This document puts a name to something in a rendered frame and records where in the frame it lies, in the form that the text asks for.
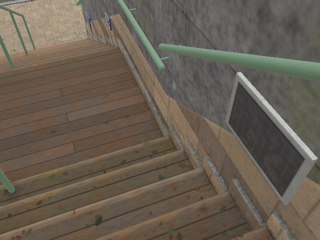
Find stairs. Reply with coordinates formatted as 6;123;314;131
0;38;114;71
0;135;274;240

